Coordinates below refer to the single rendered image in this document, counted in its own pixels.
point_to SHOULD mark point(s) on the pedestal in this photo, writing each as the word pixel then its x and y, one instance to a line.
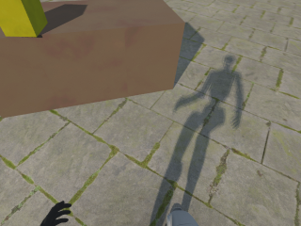
pixel 90 51

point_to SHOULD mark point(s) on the right robot shin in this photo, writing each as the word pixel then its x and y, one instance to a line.
pixel 177 209

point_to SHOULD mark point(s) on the robot left hand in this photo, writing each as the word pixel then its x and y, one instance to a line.
pixel 51 218

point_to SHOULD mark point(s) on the robot right thigh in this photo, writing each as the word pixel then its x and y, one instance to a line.
pixel 180 218

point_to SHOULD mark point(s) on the carton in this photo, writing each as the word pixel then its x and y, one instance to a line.
pixel 22 18

